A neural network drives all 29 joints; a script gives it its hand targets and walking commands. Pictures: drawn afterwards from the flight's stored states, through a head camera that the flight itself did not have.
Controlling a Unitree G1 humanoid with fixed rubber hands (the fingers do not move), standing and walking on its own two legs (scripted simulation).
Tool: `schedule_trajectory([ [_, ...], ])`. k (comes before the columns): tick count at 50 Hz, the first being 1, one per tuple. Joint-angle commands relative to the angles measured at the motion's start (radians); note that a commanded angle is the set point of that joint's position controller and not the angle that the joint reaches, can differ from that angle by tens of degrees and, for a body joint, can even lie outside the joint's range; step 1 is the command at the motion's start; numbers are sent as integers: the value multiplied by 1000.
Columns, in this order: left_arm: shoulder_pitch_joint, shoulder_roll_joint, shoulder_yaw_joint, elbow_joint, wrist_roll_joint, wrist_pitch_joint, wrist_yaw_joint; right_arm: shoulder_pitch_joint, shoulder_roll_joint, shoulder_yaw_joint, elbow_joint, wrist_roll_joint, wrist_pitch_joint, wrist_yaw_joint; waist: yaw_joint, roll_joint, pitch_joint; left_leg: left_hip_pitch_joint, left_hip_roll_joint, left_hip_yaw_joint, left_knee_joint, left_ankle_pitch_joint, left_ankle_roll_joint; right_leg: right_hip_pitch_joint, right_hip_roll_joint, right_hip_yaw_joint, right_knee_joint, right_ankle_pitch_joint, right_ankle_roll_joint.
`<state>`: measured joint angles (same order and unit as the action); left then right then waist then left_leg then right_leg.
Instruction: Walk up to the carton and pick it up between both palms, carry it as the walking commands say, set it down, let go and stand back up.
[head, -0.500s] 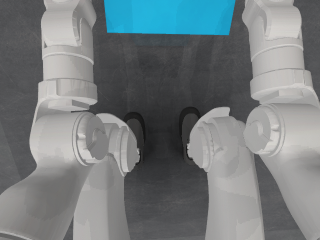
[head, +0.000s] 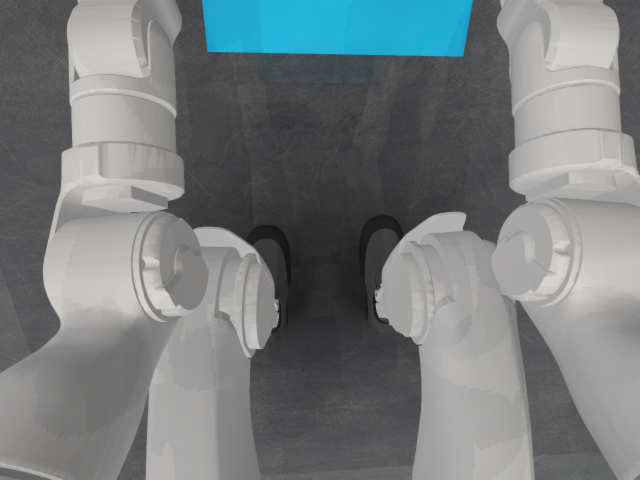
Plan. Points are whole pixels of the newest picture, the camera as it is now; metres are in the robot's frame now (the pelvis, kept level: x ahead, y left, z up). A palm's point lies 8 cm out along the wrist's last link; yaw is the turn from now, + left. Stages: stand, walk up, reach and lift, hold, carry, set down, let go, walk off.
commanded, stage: set down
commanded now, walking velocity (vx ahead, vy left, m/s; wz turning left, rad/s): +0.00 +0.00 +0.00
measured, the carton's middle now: out of the picture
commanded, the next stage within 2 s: none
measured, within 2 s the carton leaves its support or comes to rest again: rests again in 0.72 s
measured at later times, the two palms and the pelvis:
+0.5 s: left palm out of the picture +0.57 +0.13 -0.18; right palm out of the picture +0.55 -0.18 -0.18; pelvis +0.01 +0.00 -0.01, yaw +1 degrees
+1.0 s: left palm out of the picture +0.57 +0.13 -0.18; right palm out of the picture +0.55 -0.18 -0.19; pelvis +0.01 +0.00 -0.01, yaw +1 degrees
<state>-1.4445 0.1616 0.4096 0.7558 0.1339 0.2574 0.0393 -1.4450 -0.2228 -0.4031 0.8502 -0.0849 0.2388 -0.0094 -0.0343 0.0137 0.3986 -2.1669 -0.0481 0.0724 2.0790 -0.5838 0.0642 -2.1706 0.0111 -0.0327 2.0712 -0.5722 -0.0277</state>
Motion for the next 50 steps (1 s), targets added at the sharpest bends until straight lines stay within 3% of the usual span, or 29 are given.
schedule_trajectory([
  [1, -318, -811, -433, 233, -98, 20, -266, -365, 727, 325, 82, 53, -11, 243, -134, 101, -890, 398, -86, -131, -68, 223, -48, 338, 65, 4, -38, 236, -3],
  [2, -342, -816, -431, 186, -112, 11, -264, -349, 746, 360, 51, 45, -6, 240, -141, 40, -868, 347, -93, -123, -66, 237, -41, 385, 69, 16, -56, 277, -2],
  [4, -357, -830, -445, 191, -107, 17, -261, -405, 727, 355, 37, 62, -10, 241, -117, 91, -938, 411, -89, -116, -49, 260, -47, 411, 66, 29, -46, 287, -9],
  [6, -352, -821, -455, 210, -120, 17, -265, -315, 706, 313, 76, 35, -8, 247, -177, 121, -888, 434, -84, -134, -46, 295, -52, 365, 62, 21, -36, 300, -12],
  [7, -345, -865, -470, 167, -139, 7, -264, -411, 705, 354, -11, 71, -24, 240, -157, 135, -911, 410, -92, -132, -48, 333, -44, 358, 64, 24, -35, 333, -8],
  [8, -298, -886, -465, 214, -137, 15, -261, -425, 713, 372, -4, 69, -29, 248, -174, 56, -916, 445, -101, -153, -64, 343, -42, 389, 60, -12, -32, 326, 2],
  [12, -306, -796, -423, 207, -117, 4, -265, -336, 720, 352, 69, 44, -11, 241, -120, 21, -863, 349, -102, -124, -41, 290, -49, 408, 72, 22, -26, 324, -6],
  [13, -335, -828, -458, 210, -113, 13, -270, -302, 720, 323, 69, 47, -18, 244, -151, 135, -861, 370, -87, -114, -39, 258, -58, 384, 74, 32, -33, 304, -21],
  [14, -320, -842, -427, 207, -113, 9, -271, -305, 713, 317, 71, 17, -11, 244, -177, 66, -834, 357, -94, -128, -46, 281, -46, 393, 74, 20, -48, 309, -7],
  [15, -332, -833, -442, 237, -125, 20, -266, -322, 688, 299, 71, 21, -11, 249, -179, 129, -880, 416, -89, -128, -37, 253, -55, 356, 64, 17, -30, 269, -18],
  [17, -318, -804, -428, 225, -110, 16, -268, -306, 714, 310, 92, 24, -1, 249, -164, 60, -835, 360, -86, -140, -52, 240, -47, 385, 62, 14, -27, 290, -9],
  [18, -287, -847, -417, 262, -103, 32, -273, -311, 683, 284, 92, -9, 1, 251, -180, 97, -843, 378, -97, -134, -51, 265, -52, 385, 66, 27, -49, 268, -21],
  [19, -255, -810, -391, 286, -86, 24, -267, -287, 714, 300, 104, 3, 4, 259, -137, 56, -786, 403, -88, -148, -61, 269, -38, 320, 55, 16, -29, 264, -6],
  [22, -295, -806, -409, 282, -103, 23, -263, -288, 680, 279, 81, 15, -3, 251, -168, 89, -813, 396, -86, -153, -50, 251, -41, 328, 55, 14, -19, 257, -10],
  [23, -252, -784, -394, 271, -78, 21, -265, -318, 684, 312, 78, 29, 1, 259, -119, 89, -793, 373, -92, -124, -42, 256, -50, 344, 53, 24, -36, 257, -6],
  [24, -292, -801, -393, 256, -92, 18, -267, -305, 697, 311, 85, 27, 0, 257, -145, 37, -801, 330, -87, -141, -50, 235, -42, 385, 58, 15, -23, 284, -2],
  [25, -310, -815, -395, 244, -86, 18, -276, -258, 703, 279, 114, -6, 3, 253, -169, 74, -770, 316, -88, -127, -42, 259, -55, 398, 65, 33, -48, 316, -17],
  [28, -296, -776, -403, 248, -100, 9, -275, -289, 697, 289, 103, -3, -3, 249, -149, 58, -777, 315, -87, -126, -33, 262, -53, 364, 60, 29, -30, 294, -8],
  [29, -294, -800, -407, 271, -103, 11, -264, -283, 662, 275, 93, 2, -12, 249, -170, 135, -817, 364, -83, -120, -26, 261, -60, 360, 58, 37, -23, 289, -17],
  [30, -253, -780, -370, 292, -74, 15, -265, -248, 688, 283, 125, -3, -5, 246, -142, 30, -800, 319, -90, -126, -44, 210, -46, 434, 59, 27, -38, 277, -5],
  [32, -279, -744, -377, 286, -69, 19, -262, -229, 672, 239, 158, -26, 6, 253, -139, 108, -776, 318, -81, -125, -52, 179, -54, 375, 55, 31, -16, 242, -15],
  [35, -243, -760, -373, 274, -90, 6, -256, -278, 664, 276, 98, -11, -7, 252, -164, 14, -773, 349, -81, -148, -45, 248, -44, 354, 50, 9, -12, 277, 4],
  [36, -295, -749, -381, 271, -76, 11, -254, -237, 637, 253, 132, -9, -7, 249, -177, 89, -790, 369, -74, -129, -41, 192, -55, 358, 58, 22, -29, 234, -7],
  [39, -230, -786, -370, 282, -70, 9, -261, -284, 660, 271, 113, -13, -14, 252, -139, 71, -792, 390, -93, -117, -21, 302, -61, 365, 63, 24, -30, 296, -4],
  [44, -275, -695, -386, 256, -89, -6, -238, -223, 605, 226, 133, -18, -18, 233, -160, 122, -795, 382, -76, -117, -30, 233, -70, 350, 53, 16, -14, 267, -5],
  [46, -202, -664, -355, 281, -72, -7, -230, -204, 528, 226, 142, -30, -25, 226, -171, 57, -785, 381, -80, -123, -30, 276, -67, 397, 49, 12, -25, 294, 12],
  [47, -279, -621, -385, 225, -90, -21, -224, -237, 566, 239, 113, -14, -32, 218, -119, 89, -827, 380, -79, -104, -25, 284, -76, 437, 51, 25, -11, 338, 6],
  [49, -219, -588, -352, 277, -86, -25, -212, -166, 491, 193, 149, -39, -45, 206, -170, 82, -827, 383, -74, -128, -34, 277, -72, 374, 53, 9, -12, 302, 18],
  [50, -177, -557, -327, 279, -74, -25, -207, -196, 455, 197, 148, -28, -48, 198, -142, 57, -817, 392, -67, -147, -24, 294, -64, 352, 47, 16, 7, 305, 21],
])
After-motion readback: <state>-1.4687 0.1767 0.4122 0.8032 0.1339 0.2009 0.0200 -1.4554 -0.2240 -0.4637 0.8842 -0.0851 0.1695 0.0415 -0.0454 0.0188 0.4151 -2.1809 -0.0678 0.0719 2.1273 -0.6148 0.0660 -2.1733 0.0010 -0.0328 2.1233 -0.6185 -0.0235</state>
